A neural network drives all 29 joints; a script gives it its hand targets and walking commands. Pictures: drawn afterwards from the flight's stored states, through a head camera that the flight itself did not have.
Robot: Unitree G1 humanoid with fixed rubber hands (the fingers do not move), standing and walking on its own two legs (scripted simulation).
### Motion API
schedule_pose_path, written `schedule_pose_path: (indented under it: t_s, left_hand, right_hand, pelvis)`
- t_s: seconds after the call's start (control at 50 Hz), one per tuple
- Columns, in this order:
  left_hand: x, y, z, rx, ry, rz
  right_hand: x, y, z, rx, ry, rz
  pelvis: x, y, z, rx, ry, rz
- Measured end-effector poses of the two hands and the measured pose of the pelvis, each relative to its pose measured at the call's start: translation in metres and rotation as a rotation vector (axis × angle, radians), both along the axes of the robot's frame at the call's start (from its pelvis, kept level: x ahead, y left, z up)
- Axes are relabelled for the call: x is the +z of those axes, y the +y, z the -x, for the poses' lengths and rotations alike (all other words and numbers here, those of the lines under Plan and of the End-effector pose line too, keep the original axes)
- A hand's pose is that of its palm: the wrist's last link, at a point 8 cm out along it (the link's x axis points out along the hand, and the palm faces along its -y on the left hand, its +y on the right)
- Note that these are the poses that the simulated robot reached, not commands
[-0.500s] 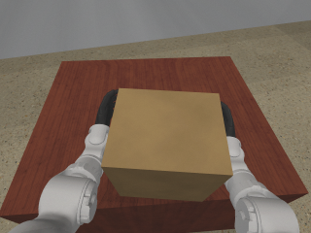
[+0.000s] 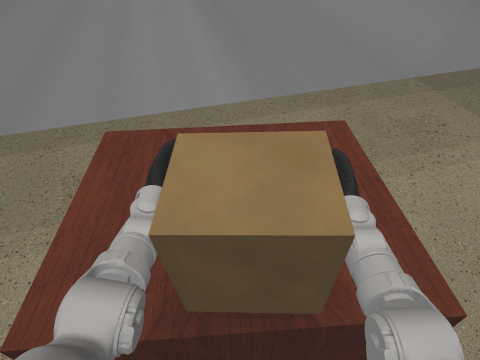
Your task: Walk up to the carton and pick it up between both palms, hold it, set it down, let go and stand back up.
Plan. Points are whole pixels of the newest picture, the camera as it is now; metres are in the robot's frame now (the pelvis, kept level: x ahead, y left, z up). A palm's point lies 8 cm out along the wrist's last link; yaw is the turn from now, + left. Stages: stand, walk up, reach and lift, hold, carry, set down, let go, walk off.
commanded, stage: reach and lift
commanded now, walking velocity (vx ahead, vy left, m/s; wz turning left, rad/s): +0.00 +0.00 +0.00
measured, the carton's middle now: (251, 226) +0.34 -0.01 +0.07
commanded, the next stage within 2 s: hold in 1.60 s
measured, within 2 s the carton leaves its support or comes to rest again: neither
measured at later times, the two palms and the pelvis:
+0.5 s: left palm (150, 174) +0.39 +0.15 +0.16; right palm (350, 184) +0.37 -0.17 +0.14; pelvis -0.01 -0.01 +0.00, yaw +0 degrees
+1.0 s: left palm (142, 171) +0.37 +0.16 +0.18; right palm (353, 181) +0.36 -0.17 +0.16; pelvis -0.01 -0.01 +0.00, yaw +0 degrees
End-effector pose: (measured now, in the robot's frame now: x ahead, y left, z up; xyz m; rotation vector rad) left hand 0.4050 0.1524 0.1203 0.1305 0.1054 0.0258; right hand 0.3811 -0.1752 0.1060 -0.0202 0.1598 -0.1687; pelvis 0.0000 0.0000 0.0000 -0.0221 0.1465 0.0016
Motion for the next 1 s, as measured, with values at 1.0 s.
schedule_pose_path:
  t_s: [1.0]
  left_hand:
    - [0.062,0.007,0.039,0.068,0.077,0.157]
  right_hand:
    - [0.052,0.007,0.024,0.049,0.048,-0.017]
  pelvis:
    - [0.004,-0.005,0.012,0.004,-0.156,-0.008]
